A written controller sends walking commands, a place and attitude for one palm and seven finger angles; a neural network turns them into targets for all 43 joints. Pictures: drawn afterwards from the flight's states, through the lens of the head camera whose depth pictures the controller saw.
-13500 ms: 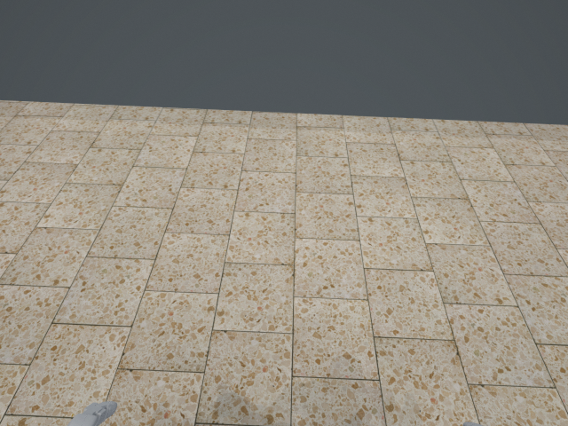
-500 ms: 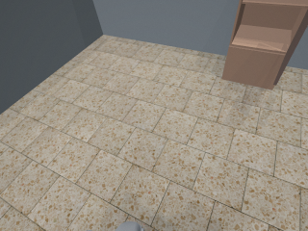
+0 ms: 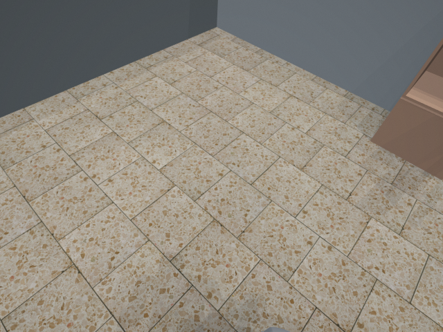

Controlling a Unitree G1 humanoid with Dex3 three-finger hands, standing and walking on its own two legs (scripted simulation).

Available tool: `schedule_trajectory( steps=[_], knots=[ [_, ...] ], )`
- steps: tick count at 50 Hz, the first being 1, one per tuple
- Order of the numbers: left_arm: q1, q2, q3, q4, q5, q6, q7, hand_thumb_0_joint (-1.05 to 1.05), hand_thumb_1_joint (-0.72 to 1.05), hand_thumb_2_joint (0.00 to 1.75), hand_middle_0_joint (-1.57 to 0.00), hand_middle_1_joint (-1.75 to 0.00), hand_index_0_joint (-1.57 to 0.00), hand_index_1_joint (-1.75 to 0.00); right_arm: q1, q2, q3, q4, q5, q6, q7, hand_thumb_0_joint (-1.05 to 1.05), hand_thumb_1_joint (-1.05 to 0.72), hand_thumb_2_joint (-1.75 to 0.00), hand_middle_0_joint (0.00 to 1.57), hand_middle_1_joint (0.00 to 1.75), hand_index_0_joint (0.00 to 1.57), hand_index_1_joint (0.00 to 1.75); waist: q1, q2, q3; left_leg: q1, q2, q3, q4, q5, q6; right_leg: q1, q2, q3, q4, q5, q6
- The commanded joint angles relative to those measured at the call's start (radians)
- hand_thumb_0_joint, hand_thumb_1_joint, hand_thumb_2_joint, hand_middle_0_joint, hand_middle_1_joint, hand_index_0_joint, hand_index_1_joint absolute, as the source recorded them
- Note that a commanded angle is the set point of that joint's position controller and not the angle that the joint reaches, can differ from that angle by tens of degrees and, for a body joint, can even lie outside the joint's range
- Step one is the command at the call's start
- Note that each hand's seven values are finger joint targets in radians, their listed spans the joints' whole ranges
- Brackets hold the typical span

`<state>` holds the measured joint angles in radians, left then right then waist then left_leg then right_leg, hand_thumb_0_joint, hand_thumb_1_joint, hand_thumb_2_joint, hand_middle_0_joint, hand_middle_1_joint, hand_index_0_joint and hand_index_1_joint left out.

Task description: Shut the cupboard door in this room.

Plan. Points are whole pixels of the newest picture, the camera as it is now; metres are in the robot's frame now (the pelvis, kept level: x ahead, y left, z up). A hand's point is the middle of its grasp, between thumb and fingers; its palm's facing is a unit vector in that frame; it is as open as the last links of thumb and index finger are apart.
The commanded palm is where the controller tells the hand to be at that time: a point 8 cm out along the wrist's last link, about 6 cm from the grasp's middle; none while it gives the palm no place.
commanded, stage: turn or walk to find it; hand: left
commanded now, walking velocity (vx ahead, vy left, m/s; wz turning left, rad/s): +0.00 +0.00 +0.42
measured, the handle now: out of the picture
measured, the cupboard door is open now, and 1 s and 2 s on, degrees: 83 83 83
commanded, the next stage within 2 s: none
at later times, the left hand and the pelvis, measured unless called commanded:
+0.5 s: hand out of the picture +0.05 +0.14 -0.14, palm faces +0.22 -0.93 -0.28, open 7.3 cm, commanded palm none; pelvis +0.00 -0.06 +0.00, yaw +13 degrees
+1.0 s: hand out of the picture -0.09 +0.20 -0.17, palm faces +0.46 -0.86 -0.23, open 7.3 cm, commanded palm none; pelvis -0.04 -0.01 +0.00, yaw +25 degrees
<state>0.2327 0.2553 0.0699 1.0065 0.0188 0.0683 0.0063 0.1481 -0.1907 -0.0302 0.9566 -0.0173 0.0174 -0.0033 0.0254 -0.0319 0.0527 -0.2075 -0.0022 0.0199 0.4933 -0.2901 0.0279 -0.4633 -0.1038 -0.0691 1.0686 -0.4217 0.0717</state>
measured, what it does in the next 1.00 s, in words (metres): steps on the spot, turning left: right foot, then left foot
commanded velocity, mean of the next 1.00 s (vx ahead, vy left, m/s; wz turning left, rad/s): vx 0.00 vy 0.00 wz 0.42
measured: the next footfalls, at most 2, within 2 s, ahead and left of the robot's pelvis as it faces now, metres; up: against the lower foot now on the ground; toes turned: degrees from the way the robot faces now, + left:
right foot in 0.26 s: +0.05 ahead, -0.14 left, +0.00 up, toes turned +2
left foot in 0.78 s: -0.03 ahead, +0.08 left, +0.00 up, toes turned +26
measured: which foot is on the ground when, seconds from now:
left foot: down 0.00-0.28, up 0.30-0.76, down 0.78-1.00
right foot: up 0.00-0.24, down 0.26-0.80, up 0.82-1.00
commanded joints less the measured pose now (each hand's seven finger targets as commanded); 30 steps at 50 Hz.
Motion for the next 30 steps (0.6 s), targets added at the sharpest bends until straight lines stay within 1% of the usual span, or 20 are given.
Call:
schedule_trajectory(
  steps=[1, 6, 8, 10, 11, 12, 13, 14, 15, 16, 17, 18, 19, 20, 22, 23, 24, 25, 27, 30],
  knots=[
    [-0.037, 0.063, 0.004, -0.095, -0.005, -0.035, 0.004, 0.00, 0.90, 0.90, -0.20, -0.30, -0.20, -0.30, 0.065, -0.199, -0.053, -0.036, 0.001, -0.015, -0.018, 0.00, -0.90, -0.90, 0.20, 0.30, 0.20, 0.30, -0.037, 0.163, -0.058, 0.127, 0.230, -0.190, -0.151, 0.584, 0.115, -0.083, -0.001, 0.033, 0.010, 0.025, 0.020],
    [-0.099, 0.046, -0.004, -0.136, -0.009, -0.039, 0.010, 0.00, 0.90, 0.90, -0.20, -0.30, -0.20, -0.30, 0.101, -0.207, -0.065, -0.036, -0.006, -0.009, -0.016, 0.00, -0.90, -0.90, 0.20, 0.30, 0.20, 0.30, -0.064, 0.181, -0.082, 0.159, 0.244, -0.264, -0.111, 0.620, 0.145, -0.049, 0.021, 0.038, -0.156, -0.041, 0.022],
    [-0.097, 0.039, -0.008, -0.142, -0.014, -0.045, 0.011, 0.00, 0.90, 0.90, -0.20, -0.30, -0.20, -0.30, 0.087, -0.211, -0.070, -0.042, -0.008, -0.005, -0.016, 0.00, -0.90, -0.90, 0.20, 0.30, 0.20, 0.30, -0.060, 0.197, -0.093, 0.130, 0.235, -0.283, -0.082, 0.648, 0.139, 0.025, 0.040, 0.026, -0.278, -0.045, 0.014],
    [-0.056, 0.044, -0.007, -0.134, -0.017, -0.054, 0.011, 0.00, 0.90, 0.90, -0.20, -0.30, -0.20, -0.30, 0.068, -0.209, -0.073, -0.047, -0.008, -0.002, -0.013, 0.00, -0.90, -0.90, 0.20, 0.30, 0.20, 0.30, -0.040, 0.198, -0.107, 0.083, 0.211, -0.304, -0.046, 0.634, 0.120, 0.128, 0.065, 0.015, -0.432, 0.030, 0.004],
    [-0.011, 0.049, -0.004, -0.120, -0.017, -0.060, 0.012, 0.00, 0.90, 0.90, -0.20, -0.30, -0.20, -0.30, 0.050, -0.207, -0.075, -0.053, -0.004, -0.001, -0.012, 0.00, -0.90, -0.90, 0.20, 0.30, 0.20, 0.30, -0.014, 0.179, -0.121, 0.026, 0.189, -0.293, -0.016, 0.556, 0.095, 0.223, 0.066, 0.005, -0.541, 0.141, 0.002],
    [0.029, 0.067, 0.003, -0.110, -0.012, -0.069, 0.013, 0.00, 0.90, 0.90, -0.20, -0.30, -0.20, -0.30, 0.045, -0.186, -0.074, -0.058, 0.001, -0.001, -0.009, 0.00, -0.90, -0.90, 0.20, 0.30, 0.20, 0.30, 0.006, 0.130, -0.133, -0.057, 0.139, -0.264, 0.031, 0.415, 0.049, 0.343, 0.038, 0.016, -0.668, 0.266, -0.003],
    [0.070, 0.140, 0.014, -0.103, 0.000, -0.081, 0.022, 0.00, 0.90, 0.90, -0.20, -0.30, -0.20, -0.30, 0.063, -0.131, -0.066, -0.064, 0.011, -0.004, -0.003, 0.00, -0.90, -0.90, 0.20, 0.30, 0.20, 0.30, 0.021, -0.057, -0.168, -0.222, 0.052, -0.177, 0.166, 0.150, -0.012, 0.514, -0.135, 0.171, -0.719, 0.371, -0.048],
    [0.088, 0.214, 0.029, -0.106, 0.007, -0.083, 0.027, 0.00, 0.90, 0.90, -0.20, -0.30, -0.20, -0.30, 0.046, -0.090, -0.056, -0.095, 0.010, -0.002, -0.002, 0.00, -0.90, -0.90, 0.20, 0.30, 0.20, 0.30, 0.035, -0.286, -0.136, -0.372, -0.064, -0.063, 0.380, -0.298, -0.062, 0.520, -0.360, 0.392, -0.735, 0.547, -0.171],
    [0.082, 0.203, 0.025, -0.117, 0.000, -0.077, 0.030, 0.00, 0.90, 0.90, -0.20, -0.30, -0.20, -0.30, 0.026, -0.137, -0.070, -0.098, 0.005, 0.012, -0.004, 0.00, -0.90, -0.90, 0.20, 0.30, 0.20, 0.30, 0.039, -0.183, -0.114, -0.330, -0.022, -0.104, 0.547, -0.322, -0.056, 0.383, -0.404, 0.354, -0.746, 0.564, -0.237],
    [0.014, 0.161, 0.026, -0.128, -0.003, -0.081, 0.034, 0.00, 0.90, 0.90, -0.20, -0.30, -0.20, -0.30, 0.046, -0.133, -0.072, -0.070, -0.002, 0.025, -0.004, 0.00, -0.90, -0.90, 0.20, 0.30, 0.20, 0.30, 0.004, -0.208, -0.076, -0.344, -0.002, -0.143, 0.636, -0.268, -0.056, 0.326, -0.343, 0.303, -0.770, 0.475, -0.229],
    [-0.035, 0.139, 0.021, -0.143, -0.005, -0.078, 0.032, 0.00, 0.90, 0.90, -0.20, -0.30, -0.20, -0.30, 0.054, -0.136, -0.076, -0.046, -0.002, 0.032, 0.002, 0.00, -0.90, -0.90, 0.20, 0.30, 0.20, 0.30, -0.011, -0.153, -0.030, -0.345, 0.006, -0.123, 0.708, -0.207, -0.061, 0.282, -0.298, 0.262, -0.781, 0.377, -0.215],
    [-0.070, 0.113, 0.010, -0.154, -0.005, -0.078, 0.028, 0.00, 0.90, 0.90, -0.20, -0.30, -0.20, -0.30, 0.074, -0.132, -0.076, -0.031, -0.004, 0.035, 0.010, 0.00, -0.90, -0.90, 0.20, 0.30, 0.20, 0.30, -0.030, -0.115, -0.016, -0.344, 0.018, -0.108, 0.740, -0.145, -0.067, 0.271, -0.247, 0.188, -0.769, 0.355, -0.193],
    [-0.087, 0.092, 0.003, -0.158, -0.005, -0.082, 0.026, 0.00, 0.90, 0.90, -0.20, -0.30, -0.20, -0.30, 0.096, -0.122, -0.073, -0.018, -0.006, 0.035, 0.015, 0.00, -0.90, -0.90, 0.20, 0.30, 0.20, 0.30, -0.044, -0.117, -0.015, -0.347, 0.022, -0.093, 0.744, -0.102, -0.076, 0.279, -0.217, 0.123, -0.760, 0.385, -0.176],
    [-0.087, 0.082, 0.001, -0.157, -0.004, -0.083, 0.027, 0.00, 0.90, 0.90, -0.20, -0.30, -0.20, -0.30, 0.113, -0.113, -0.073, -0.009, -0.004, 0.037, 0.018, 0.00, -0.90, -0.90, 0.20, 0.30, 0.20, 0.30, -0.049, -0.114, -0.025, -0.342, 0.025, -0.084, 0.741, -0.073, -0.082, 0.291, -0.202, 0.085, -0.756, 0.408, -0.163],
    [-0.062, 0.085, 0.001, -0.152, -0.002, -0.087, 0.028, 0.00, 0.90, 0.90, -0.20, -0.30, -0.20, -0.30, 0.111, -0.113, -0.069, -0.006, -0.004, 0.041, 0.020, 0.00, -0.90, -0.90, 0.20, 0.30, 0.20, 0.30, -0.040, -0.135, -0.033, -0.340, 0.033, -0.068, 0.729, -0.048, -0.096, 0.309, -0.202, 0.054, -0.760, 0.412, -0.164],
    [-0.038, 0.084, 0.002, -0.144, -0.002, -0.088, 0.028, 0.00, 0.90, 0.90, -0.20, -0.30, -0.20, -0.30, 0.094, -0.114, -0.067, -0.007, -0.005, 0.040, 0.020, 0.00, -0.90, -0.90, 0.20, 0.30, 0.20, 0.30, -0.028, -0.127, -0.033, -0.345, 0.036, -0.063, 0.709, -0.052, -0.102, 0.328, -0.205, 0.053, -0.756, 0.445, -0.169],
    [-0.019, 0.088, 0.004, -0.138, -0.001, -0.088, 0.029, 0.00, 0.90, 0.90, -0.20, -0.30, -0.20, -0.30, 0.081, -0.113, -0.066, -0.011, -0.005, 0.041, 0.019, 0.00, -0.90, -0.90, 0.20, 0.30, 0.20, 0.30, -0.021, -0.140, -0.031, -0.346, 0.043, -0.059, 0.689, -0.062, -0.105, 0.337, -0.219, 0.053, -0.754, 0.454, -0.178],
    [0.000, 0.087, 0.005, -0.127, 0.000, -0.088, 0.028, 0.00, 0.90, 0.90, -0.20, -0.30, -0.20, -0.30, 0.062, -0.110, -0.065, -0.013, -0.004, 0.040, 0.019, 0.00, -0.90, -0.90, 0.20, 0.30, 0.20, 0.30, -0.011, -0.125, -0.030, -0.346, 0.044, -0.053, 0.658, -0.069, -0.108, 0.355, -0.223, 0.048, -0.751, 0.483, -0.178],
    [0.030, 0.105, 0.009, -0.116, 0.004, -0.086, 0.028, 0.00, 0.90, 0.90, -0.20, -0.30, -0.20, -0.30, 0.036, -0.102, -0.057, -0.021, -0.002, 0.038, 0.017, 0.00, -0.90, -0.90, 0.20, 0.30, 0.20, 0.30, 0.000, -0.124, -0.041, -0.337, 0.047, -0.031, 0.573, -0.111, -0.112, 0.400, -0.234, 0.031, -0.723, 0.580, -0.192],
    [0.060, 0.118, 0.016, -0.096, 0.008, -0.081, 0.027, 0.00, 0.90, 0.90, -0.20, -0.30, -0.20, -0.30, -0.006, -0.091, -0.049, -0.030, 0.003, 0.033, 0.016, 0.00, -0.90, -0.90, 0.20, 0.30, 0.20, 0.30, 0.020, -0.142, -0.047, -0.286, 0.050, 0.002, 0.451, -0.149, -0.107, 0.409, -0.252, 0.016, -0.698, 0.641, -0.205]
  ],
)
